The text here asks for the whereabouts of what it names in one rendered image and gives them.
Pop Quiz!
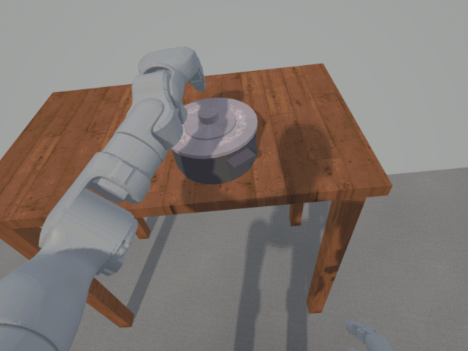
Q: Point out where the lid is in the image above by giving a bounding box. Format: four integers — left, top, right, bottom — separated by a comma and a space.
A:
171, 98, 258, 159

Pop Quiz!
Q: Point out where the knob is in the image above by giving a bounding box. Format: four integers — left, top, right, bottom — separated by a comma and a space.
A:
198, 106, 219, 125

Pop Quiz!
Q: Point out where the table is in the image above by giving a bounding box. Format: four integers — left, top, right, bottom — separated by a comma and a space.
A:
0, 64, 393, 328

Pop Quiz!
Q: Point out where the left robot hand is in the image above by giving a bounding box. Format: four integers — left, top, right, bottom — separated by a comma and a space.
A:
138, 46, 206, 124

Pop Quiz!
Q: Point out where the left robot forearm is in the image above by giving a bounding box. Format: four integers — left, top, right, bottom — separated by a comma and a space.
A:
39, 63, 184, 248

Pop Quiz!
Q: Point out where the pot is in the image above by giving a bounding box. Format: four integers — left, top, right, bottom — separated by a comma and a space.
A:
172, 133, 257, 184

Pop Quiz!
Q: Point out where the robot left upper arm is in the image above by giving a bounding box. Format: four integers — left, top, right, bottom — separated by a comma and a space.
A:
0, 188, 138, 351

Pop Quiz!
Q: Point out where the right robot hand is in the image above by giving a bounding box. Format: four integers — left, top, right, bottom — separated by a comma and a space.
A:
345, 321, 394, 351

